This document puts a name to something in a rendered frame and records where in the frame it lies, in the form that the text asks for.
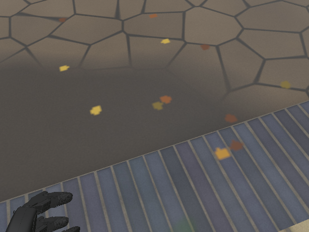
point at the robot left hand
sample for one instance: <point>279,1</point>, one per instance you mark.
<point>25,218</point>

